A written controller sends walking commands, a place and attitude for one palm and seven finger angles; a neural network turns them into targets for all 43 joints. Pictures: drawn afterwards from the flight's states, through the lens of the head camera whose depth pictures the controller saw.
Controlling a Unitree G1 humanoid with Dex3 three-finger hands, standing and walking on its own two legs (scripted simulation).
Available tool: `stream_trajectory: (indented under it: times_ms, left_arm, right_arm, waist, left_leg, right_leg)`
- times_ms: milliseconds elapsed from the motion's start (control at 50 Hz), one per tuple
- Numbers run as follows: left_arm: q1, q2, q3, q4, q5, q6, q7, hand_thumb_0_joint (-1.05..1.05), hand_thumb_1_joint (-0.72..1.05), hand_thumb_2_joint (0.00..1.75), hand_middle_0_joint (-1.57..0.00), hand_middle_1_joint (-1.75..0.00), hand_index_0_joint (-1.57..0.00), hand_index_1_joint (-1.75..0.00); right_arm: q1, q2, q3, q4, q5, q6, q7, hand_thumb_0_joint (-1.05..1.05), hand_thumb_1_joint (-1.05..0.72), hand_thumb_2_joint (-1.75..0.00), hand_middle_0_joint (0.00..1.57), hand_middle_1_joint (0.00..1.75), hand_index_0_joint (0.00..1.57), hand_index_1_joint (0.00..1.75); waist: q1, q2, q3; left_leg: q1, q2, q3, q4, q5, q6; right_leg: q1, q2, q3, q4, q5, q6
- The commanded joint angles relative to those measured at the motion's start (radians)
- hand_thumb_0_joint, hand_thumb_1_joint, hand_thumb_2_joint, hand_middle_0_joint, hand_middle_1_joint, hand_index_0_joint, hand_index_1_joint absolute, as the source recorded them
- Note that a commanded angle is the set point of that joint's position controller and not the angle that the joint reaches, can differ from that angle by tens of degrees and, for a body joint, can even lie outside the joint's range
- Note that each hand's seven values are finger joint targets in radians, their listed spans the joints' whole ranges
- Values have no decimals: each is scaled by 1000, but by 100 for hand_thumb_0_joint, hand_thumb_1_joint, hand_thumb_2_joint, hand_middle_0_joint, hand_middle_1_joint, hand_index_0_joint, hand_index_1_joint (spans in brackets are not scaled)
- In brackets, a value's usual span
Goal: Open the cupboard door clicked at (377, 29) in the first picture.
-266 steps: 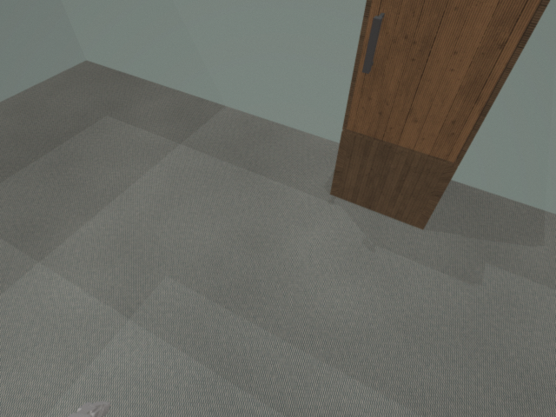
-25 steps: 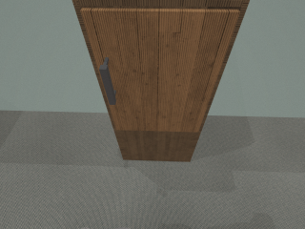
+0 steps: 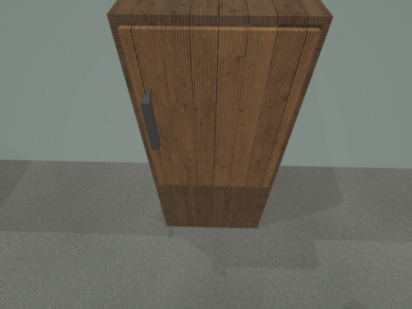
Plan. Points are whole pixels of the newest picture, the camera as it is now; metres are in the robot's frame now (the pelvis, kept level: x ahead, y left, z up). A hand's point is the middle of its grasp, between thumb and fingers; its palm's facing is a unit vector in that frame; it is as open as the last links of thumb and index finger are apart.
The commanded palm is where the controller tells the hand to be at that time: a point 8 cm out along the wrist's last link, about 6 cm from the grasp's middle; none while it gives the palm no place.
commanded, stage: look again from close up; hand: left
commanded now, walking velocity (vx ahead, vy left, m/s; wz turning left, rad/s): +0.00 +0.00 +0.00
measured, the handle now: (152, 120) +0.57 +0.18 +0.02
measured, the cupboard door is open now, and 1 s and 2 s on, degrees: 0 0 0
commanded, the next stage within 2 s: shuffle to correct the standing spot in 0.52 s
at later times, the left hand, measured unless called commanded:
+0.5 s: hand out of the picture +0.00 +0.18 -0.17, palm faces +0.03 -0.98 -0.21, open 7.4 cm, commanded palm none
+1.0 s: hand out of the picture -0.05 +0.14 -0.18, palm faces +0.08 -0.99 -0.15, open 7.4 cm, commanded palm none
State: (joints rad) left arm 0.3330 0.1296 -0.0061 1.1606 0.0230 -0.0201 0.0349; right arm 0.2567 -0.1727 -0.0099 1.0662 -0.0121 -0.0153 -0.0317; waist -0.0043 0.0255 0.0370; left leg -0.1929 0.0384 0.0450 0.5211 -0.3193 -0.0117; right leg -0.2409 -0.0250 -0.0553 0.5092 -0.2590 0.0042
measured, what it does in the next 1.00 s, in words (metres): stands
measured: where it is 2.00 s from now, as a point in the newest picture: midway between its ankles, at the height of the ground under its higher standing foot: outside the picture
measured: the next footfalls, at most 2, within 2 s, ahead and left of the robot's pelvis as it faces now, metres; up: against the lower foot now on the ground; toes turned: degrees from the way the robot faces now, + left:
none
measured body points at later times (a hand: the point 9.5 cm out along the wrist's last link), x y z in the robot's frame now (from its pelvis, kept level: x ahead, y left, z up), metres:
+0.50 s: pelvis -0.02 +0.00 +0.00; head -0.03 +0.00 +0.45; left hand +0.00 +0.23 -0.15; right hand -0.02 -0.22 -0.16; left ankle -0.03 +0.12 -0.74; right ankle +0.01 -0.12 -0.74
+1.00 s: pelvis +0.00 -0.01 -0.01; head +0.00 -0.01 +0.44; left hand -0.06 +0.20 -0.17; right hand -0.03 -0.23 -0.16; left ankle -0.03 +0.12 -0.73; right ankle +0.01 -0.12 -0.74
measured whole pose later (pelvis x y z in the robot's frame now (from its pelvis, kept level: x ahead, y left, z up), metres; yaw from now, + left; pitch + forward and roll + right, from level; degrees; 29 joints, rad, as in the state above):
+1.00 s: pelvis +0.00 -0.01 -0.01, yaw +0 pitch -1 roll +0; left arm 0.42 0.13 0.03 1.10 0.03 -0.02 0.01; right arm 0.37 -0.13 -0.01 1.10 -0.02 -0.01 -0.02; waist 0.01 -0.01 0.00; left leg -0.22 0.06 0.03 0.61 -0.37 0.00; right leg -0.27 0.00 -0.06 0.59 -0.31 -0.02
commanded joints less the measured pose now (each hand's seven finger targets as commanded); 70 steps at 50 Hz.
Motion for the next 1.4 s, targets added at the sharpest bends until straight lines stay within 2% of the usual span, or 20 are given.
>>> stream_trajectory:
  times_ms: [0,100,220,440,600,640,700,760,840,900,940,960,980,1000,1040,1080,1120,1200,1300,1380]
  left_arm:
    - [25,118,16,-67,-4,-12,3,0,90,90,-20,-30,-20,-30]
    - [24,123,19,-81,-7,-12,3,0,90,90,-20,-30,-20,-30]
    - [6,134,24,-100,-10,-9,3,0,90,90,-20,-30,-20,-30]
    - [-16,146,28,-121,-10,-3,-1,0,90,90,-20,-30,-20,-30]
    - [-9,141,27,-117,-10,-2,-2,0,90,90,-20,-30,-20,-30]
    - [19,121,27,-106,-7,4,-4,0,90,90,-20,-30,-20,-30]
    - [42,118,36,-114,3,15,-11,0,90,90,-20,-30,-20,-30]
    - [70,102,43,-117,5,10,-19,0,90,90,-20,-30,-20,-30]
    - [112,91,49,-116,4,-2,-24,0,90,90,-20,-30,-20,-30]
    - [138,110,56,-111,1,-8,-22,0,90,90,-20,-30,-20,-30]
    - [159,114,60,-95,-2,-13,-15,0,90,90,-20,-30,-20,-30]
    - [160,117,60,-92,-3,-14,-10,0,90,90,-20,-30,-20,-30]
    - [137,104,56,-89,-5,-17,-8,0,90,90,-20,-30,-20,-30]
    - [111,93,50,-89,-6,-17,-7,0,90,90,-20,-30,-20,-30]
    - [114,75,43,-79,-9,-20,-2,0,90,90,-20,-30,-20,-30]
    - [110,96,43,-77,-12,-21,7,0,90,90,-20,-30,-20,-30]
    - [92,94,45,-91,-12,-12,12,0,90,90,-20,-30,-20,-30]
    - [61,93,53,-129,-6,7,13,0,90,90,-20,-30,-20,-30]
    - [27,100,51,-147,-3,16,6,0,90,90,-20,-30,-20,-30]
    - [-20,128,44,-160,-5,12,1,0,90,90,-20,-30,-20,-30]
  right_arm:
    - [72,-68,-9,-42,-1,-17,-2,0,-90,-90,20,30,20,30]
    - [76,-61,-6,-35,-1,-17,1,0,-90,-90,20,30,20,30]
    - [80,-69,-6,-23,-1,-21,1,0,-90,-90,20,30,20,30]
    - [87,-80,-7,-9,-3,-15,5,0,-90,-90,20,30,20,30]
    - [96,-78,-6,3,-2,-14,7,0,-90,-90,20,30,20,30]
    - [114,-66,-4,14,-8,-8,9,0,-90,-90,20,30,20,30]
    - [115,-83,-16,5,-15,5,11,0,-90,-90,20,30,20,30]
    - [122,-82,-25,-6,-16,3,11,0,-90,-90,20,30,20,30]
    - [127,-66,-26,-20,-14,-8,10,0,-90,-90,20,30,20,30]
    - [141,-35,-21,-26,-13,-14,11,0,-90,-90,20,30,20,30]
    - [136,-4,-11,-27,-8,-18,9,0,-90,-90,20,30,20,30]
    - [143,14,-6,-22,-5,-20,5,0,-90,-90,20,30,20,30]
    - [152,18,2,-10,-3,-24,1,0,-90,-90,20,30,20,30]
    - [173,22,4,10,0,-28,-1,0,-90,-90,20,30,20,30]
    - [176,-16,-1,39,3,-37,-11,0,-90,-90,20,30,20,30]
    - [152,-42,-10,30,10,-34,-22,0,-90,-90,20,30,20,30]
    - [142,-41,-17,20,12,-25,-27,0,-90,-90,20,30,20,30]
    - [112,-53,-33,4,7,-12,-29,0,-90,-90,20,30,20,30]
    - [63,-51,-34,-21,-1,-5,-20,0,-90,-90,20,30,20,30]
    - [49,-50,-27,-26,-3,-1,-6,0,-90,-90,20,30,20,30]
  waist:
    - [-7,-52,10]
    - [-2,-69,24]
    - [5,-13,29]
    - [7,-43,45]
    - [6,-23,49]
    - [7,-34,39]
    - [8,-9,99]
    - [9,6,115]
    - [16,-22,114]
    - [16,-72,106]
    - [18,-162,94]
    - [8,-165,72]
    - [-6,-140,56]
    - [-16,-73,41]
    - [4,50,0]
    - [4,38,-25]
    - [4,-2,-46]
    - [9,-7,-52]
    - [14,-7,-45]
    - [6,-57,-24]
  left_leg:
    - [-51,62,-61,-80,204,29]
    - [-54,46,-58,-100,162,28]
    - [-68,51,-63,-131,157,27]
    - [-85,53,-68,-172,68,26]
    - [-89,53,-73,-191,38,25]
    - [-93,55,-77,-195,-88,29]
    - [-152,72,-104,-220,-289,48]
    - [-166,88,-125,-216,-307,68]
    - [-183,74,-101,-147,-257,72]
    - [-196,31,-41,-43,-205,59]
    - [-198,-12,24,76,-71,41]
    - [-162,-9,34,84,-31,33]
    - [-99,2,22,38,29,29]
    - [-36,20,-4,-20,143,27]
    - [24,81,-35,-37,477,32]
    - [45,90,-33,-26,653,28]
    - [53,94,-34,-35,667,27]
    - [64,105,-37,-37,670,41]
    - [-3,88,-41,-64,399,43]
    - [-41,60,-42,-98,165,29]
  right_leg:
    - [20,-82,83,-57,196,-37]
    - [21,-89,95,-89,143,-36]
    - [48,-85,89,-95,132,-37]
    - [38,-84,101,-139,25,-36]
    - [26,-83,104,-154,-1,-34]
    - [21,-73,96,-143,-117,-34]
    - [-45,-49,81,-114,-273,-39]
    - [-61,-30,77,-75,-260,-50]
    - [-53,-47,126,-85,-252,-73]
    - [-45,-90,201,-134,-313,-102]
    - [-13,-146,267,-189,-206,-124]
    - [-5,-169,270,-192,-84,-134]
    - [-23,-163,233,-158,73,-128]
    - [-27,-123,167,-97,201,-102]
    - [25,-70,80,-11,397,-51]
    - [72,-75,82,-4,535,-40]
    - [84,-81,73,23,564,-32]
    - [49,-76,67,50,497,-26]
    - [56,-78,96,9,380,-34]
    - [44,-93,129,-67,237,-43]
